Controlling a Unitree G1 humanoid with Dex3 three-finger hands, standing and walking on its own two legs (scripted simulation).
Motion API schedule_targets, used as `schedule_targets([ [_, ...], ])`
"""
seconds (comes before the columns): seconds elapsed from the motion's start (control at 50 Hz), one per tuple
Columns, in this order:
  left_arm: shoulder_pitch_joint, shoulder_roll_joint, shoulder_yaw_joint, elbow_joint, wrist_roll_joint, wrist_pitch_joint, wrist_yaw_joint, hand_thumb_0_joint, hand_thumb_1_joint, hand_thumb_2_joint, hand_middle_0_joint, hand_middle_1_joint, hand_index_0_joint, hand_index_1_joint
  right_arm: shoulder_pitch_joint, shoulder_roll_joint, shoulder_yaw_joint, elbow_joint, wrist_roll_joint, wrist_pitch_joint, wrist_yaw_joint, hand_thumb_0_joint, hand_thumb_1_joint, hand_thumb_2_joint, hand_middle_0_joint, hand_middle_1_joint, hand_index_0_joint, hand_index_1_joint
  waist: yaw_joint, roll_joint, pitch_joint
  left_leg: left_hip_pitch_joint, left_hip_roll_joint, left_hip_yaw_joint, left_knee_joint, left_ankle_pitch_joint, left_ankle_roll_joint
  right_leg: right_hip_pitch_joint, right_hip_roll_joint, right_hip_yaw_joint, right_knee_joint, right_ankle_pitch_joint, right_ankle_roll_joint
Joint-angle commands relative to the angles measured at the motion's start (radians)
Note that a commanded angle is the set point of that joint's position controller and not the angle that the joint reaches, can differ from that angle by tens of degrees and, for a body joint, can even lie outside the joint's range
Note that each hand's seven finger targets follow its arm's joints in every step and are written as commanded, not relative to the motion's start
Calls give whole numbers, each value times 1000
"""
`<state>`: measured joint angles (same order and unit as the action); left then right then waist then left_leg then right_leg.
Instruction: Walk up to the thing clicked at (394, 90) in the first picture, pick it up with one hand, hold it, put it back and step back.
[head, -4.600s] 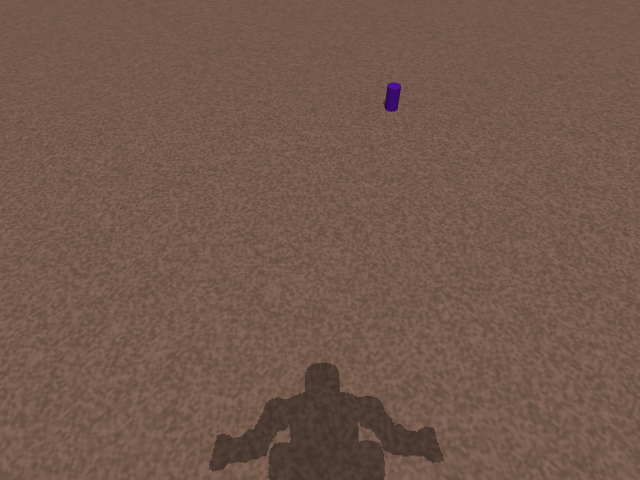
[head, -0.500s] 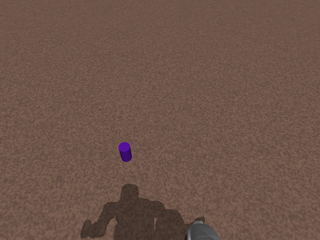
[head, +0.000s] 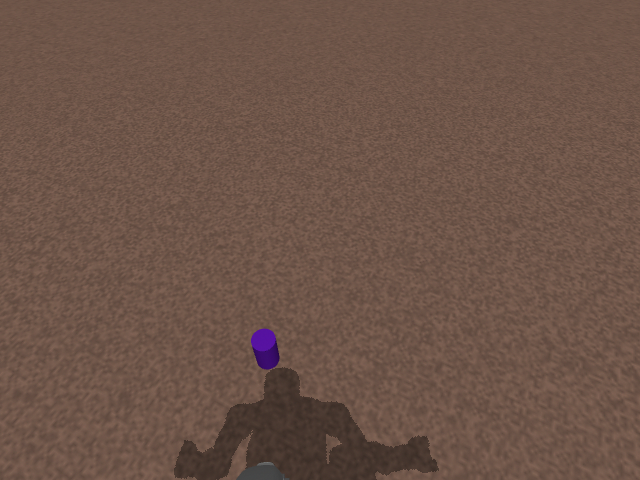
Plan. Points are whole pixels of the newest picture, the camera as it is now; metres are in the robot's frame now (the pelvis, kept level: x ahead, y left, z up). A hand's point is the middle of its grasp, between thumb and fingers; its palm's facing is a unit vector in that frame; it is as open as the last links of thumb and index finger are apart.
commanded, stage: walk up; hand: left
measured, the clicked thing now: (265, 349) +0.60 +0.21 -0.70
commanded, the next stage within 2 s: none
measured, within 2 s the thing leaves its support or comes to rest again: neither
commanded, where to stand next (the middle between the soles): +0.22 +0.00 m, yaw -1 degrees
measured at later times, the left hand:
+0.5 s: hand (164, 420) +0.23 +0.26 -0.15, palm faces -0.07 -0.91 -0.41, open 7.4 cm
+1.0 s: hand (171, 400) +0.26 +0.26 -0.16, palm faces -0.02 -0.94 -0.33, open 7.4 cm
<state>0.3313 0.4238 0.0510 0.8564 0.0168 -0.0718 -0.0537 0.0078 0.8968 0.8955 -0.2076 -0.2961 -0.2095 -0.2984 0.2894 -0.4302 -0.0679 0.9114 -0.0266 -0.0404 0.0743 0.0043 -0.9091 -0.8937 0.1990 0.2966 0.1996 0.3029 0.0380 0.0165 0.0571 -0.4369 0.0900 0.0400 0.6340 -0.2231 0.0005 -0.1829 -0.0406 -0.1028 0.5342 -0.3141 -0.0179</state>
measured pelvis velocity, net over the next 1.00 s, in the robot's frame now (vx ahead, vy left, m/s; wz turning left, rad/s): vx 0.19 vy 0.01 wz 0.00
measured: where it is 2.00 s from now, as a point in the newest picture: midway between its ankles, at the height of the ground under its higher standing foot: outside the picture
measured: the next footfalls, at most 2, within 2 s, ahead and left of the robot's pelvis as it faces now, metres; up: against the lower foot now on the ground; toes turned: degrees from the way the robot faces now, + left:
left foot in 0.04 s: +0.16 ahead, +0.14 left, +0.00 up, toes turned +5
right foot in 0.44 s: +0.26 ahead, -0.13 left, +0.00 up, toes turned -3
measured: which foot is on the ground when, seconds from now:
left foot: up 0.00-0.02, down 0.04-0.46, up 0.48-0.70, down 0.72-1.00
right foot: down 0.00-0.06, up 0.08-0.42, down 0.44-1.00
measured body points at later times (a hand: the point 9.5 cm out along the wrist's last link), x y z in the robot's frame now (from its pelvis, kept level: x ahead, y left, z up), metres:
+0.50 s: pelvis +0.13 -0.01 -0.02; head +0.16 -0.02 +0.43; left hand +0.23 +0.31 -0.12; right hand +0.17 -0.33 -0.14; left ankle +0.12 +0.13 -0.71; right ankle +0.22 -0.13 -0.73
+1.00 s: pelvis +0.19 +0.01 +0.00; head +0.21 +0.02 +0.45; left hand +0.26 +0.31 -0.13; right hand +0.28 -0.30 -0.12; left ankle +0.22 +0.13 -0.73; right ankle +0.22 -0.13 -0.73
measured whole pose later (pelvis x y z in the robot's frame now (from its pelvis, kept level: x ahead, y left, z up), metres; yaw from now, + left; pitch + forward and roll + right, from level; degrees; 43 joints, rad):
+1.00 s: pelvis +0.19 +0.01 +0.00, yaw +0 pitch -2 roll +0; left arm 0.14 0.38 -0.01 1.09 -0.01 -0.02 -0.01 0.01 0.90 0.90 -0.20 -0.30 -0.21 -0.30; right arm 0.13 -0.36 0.01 1.07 0.00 -0.02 0.02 0.00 -0.91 -0.89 0.20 0.30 0.20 0.30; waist 0.02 -0.02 0.06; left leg -0.25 0.03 0.03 0.55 -0.26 0.00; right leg -0.25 -0.05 -0.04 0.52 -0.23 0.03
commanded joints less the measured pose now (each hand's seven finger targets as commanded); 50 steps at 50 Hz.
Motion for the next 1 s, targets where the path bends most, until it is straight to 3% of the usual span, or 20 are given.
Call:
schedule_targets([
  [0.0, -56, 209, 48, -88, 1, -8, 10, 0, 900, 900, -200, -300, -200, -300, 128, -204, -72, -31, -2, -55, -28, 0, -900, -900, 200, 300, 200, 300, -104, -4, -54, 389, -60, 39, -89, -66, 26, -296, -143, 120, 24, -168, -131],
  [0.02, -25, 147, 28, -96, -1, -7, 10, 0, 900, 900, -200, -300, -200, -300, 203, -273, -90, -23, -7, -62, -41, 0, -900, -900, 200, 300, 200, 300, -139, 204, -85, 504, 77, -200, -236, -303, 82, -413, -64, 40, 327, -86, -84],
  [0.04, -9, 116, 20, -89, -14, 0, 15, 0, 900, 900, -200, -300, -200, -300, 215, -347, -100, -54, -8, -68, -48, 0, -900, -900, 200, 300, 200, 300, -134, 288, -53, 498, 311, -666, -442, -498, 170, -595, 82, 46, 543, -195, -33],
  [0.06, -19, 224, 44, -65, -6, 9, 32, 0, 900, 900, -200, -300, -200, -300, 166, -362, -105, -72, 23, -64, -45, 0, -900, -900, 200, 300, 200, 300, -123, 173, -10, 402, 373, -711, -441, -491, 253, -569, 3, 160, 611, -210, -40],
  [0.12, 30, 224, 46, -8, -19, 9, 29, 0, 900, 900, -200, -300, -200, -300, 74, -255, -64, -97, 23, -68, -58, 0, -900, -900, 200, 300, 200, 300, -57, 88, 4, 347, 229, -349, -368, -99, 190, -484, -52, 205, 564, -50, -25],
  [0.16, 53, 214, 49, 14, -14, 15, 19, 0, 900, 900, -200, -300, -200, -300, 51, -251, -60, -100, 23, -70, -58, 0, -900, -900, 200, 300, 200, 300, -43, 133, 5, 254, 204, -227, -365, -6, 199, -395, -65, 161, 500, -21, -1],
  [0.22, -4, 190, 50, -7, -6, 23, 1, 0, 900, 900, -200, -300, -200, -300, 46, -258, -63, -119, 13, -67, -56, 0, -900, -900, 200, 300, 200, 300, -58, 147, 32, 219, 195, -170, -385, -61, 230, -363, -75, 117, 374, 10, 19],
  [0.28, -38, 157, 43, -7, -5, 22, 6, 0, 900, 900, -200, -300, -200, -300, 11, -247, -50, -123, 15, -57, -59, 0, -900, -900, 200, 300, 200, 300, -47, 140, 28, 176, 179, -96, -322, 111, 218, -274, -63, 78, 235, 78, 16],
  [0.34, -39, 137, 41, 10, -6, 17, 24, 0, 900, 900, -200, -300, -200, -300, -13, -227, -36, -120, 20, -35, -65, 0, -900, -900, 200, 300, 200, 300, -37, 123, -15, 140, 164, -54, -182, 322, 197, -146, -9, 34, 143, 129, 12],
  [0.38, -3, 144, 44, 37, -4, 5, 37, 0, 900, 900, -200, -300, -200, -300, -33, -194, -20, -116, 33, -20, -68, 0, -900, -900, 200, 300, 200, 300, -4, 60, -58, 106, 108, -21, -45, 216, 135, -4, 27, 30, 14, 231, -10],
  [0.4, 5, 178, 54, 42, 1, -2, 45, 0, 900, 900, -200, -300, -200, -300, -6, -151, -3, -111, 36, -15, -70, 0, -900, -900, 200, 300, 200, 300, 4, -30, -86, 62, 66, 7, 56, 109, 100, 78, -8, 85, -48, 228, -26],
  [0.42, 60, 272, 85, 22, 8, -13, 46, 0, 900, 900, -200, -300, -200, -300, 48, -114, 11, -132, 38, -19, -65, 0, -900, -900, 200, 300, 200, 300, 13, -236, -154, -40, -22, 60, 283, -121, 69, 179, -189, 371, -134, 96, -91],
  [0.44, 33, 326, 89, 11, -4, -11, 48, 0, 900, 900, -200, -300, -200, -300, 63, -128, 6, -115, 33, -5, -71, 0, -900, -900, 200, 300, 200, 300, 10, -259, -129, -131, -89, 14, 394, -376, 40, 131, -372, 647, -246, -44, -221],
  [0.46, 4, 332, 90, 3, -7, -3, 47, 0, 900, 900, -200, -300, -200, -300, 21, -206, -21, -96, 24, 4, -81, 0, -900, -900, 200, 300, 200, 300, 21, -195, -76, -149, -46, -45, 457, -425, 41, 69, -387, 672, -241, -136, -283],
  [0.54, -96, 260, 60, -14, 2, 8, 54, 0, 900, 900, -200, -300, -200, -300, 59, -191, -22, -26, 24, 5, -70, 0, -900, -900, 200, 300, 200, 300, -26, -213, -26, -72, -12, -47, 321, -254, 27, -85, -230, 372, -222, -140, -199],
  [0.68, -191, 176, 20, -2, -15, 36, 50, 0, 900, 900, -200, -300, -200, -300, 55, -150, -16, 53, 9, -10, -79, 0, -900, -900, 200, 300, 200, 300, -67, -108, -83, 271, -69, 8, -116, -9, 19, -271, -172, 202, -15, -11, -114],
  [0.72, -164, 98, -8, 14, -31, 47, 47, 0, 900, 900, -200, -300, -200, -300, -76, -235, -20, 13, 1, -22, -83, 0, -900, -900, 200, 300, 200, 300, -18, 109, -50, 164, 177, -399, -337, -236, 98, -300, -29, 113, 100, -117, -7],
  [0.74, -163, 163, 12, 55, -28, 53, 55, 0, 900, 900, -200, -300, -200, -300, -132, -270, -19, 9, 14, -17, -78, 0, -900, -900, 200, 300, 200, 300, -13, 110, -11, 25, 223, -419, -349, -298, 163, -164, -11, 102, 164, -172, -5],
  [0.82, -170, 172, 4, 124, -26, 34, 55, 0, 900, 900, -200, -300, -200, -300, -178, -185, 20, 53, 20, -10, -74, 0, -900, -900, 200, 300, 200, 300, -5, 103, -50, 73, 64, -167, -230, -48, 54, -23, -45, 145, -31, 110, -17],
  [0.98, -243, 166, -18, 203, -26, 29, 57, 0, 900, 900, -200, -300, -200, -300, -223, -168, 26, 118, 29, -3, -77, 0, -900, -900, 200, 300, 200, 300, -30, 28, -102, 234, 49, -131, -247, 112, 41, 9, -84, 151, -124, 250, -9],
])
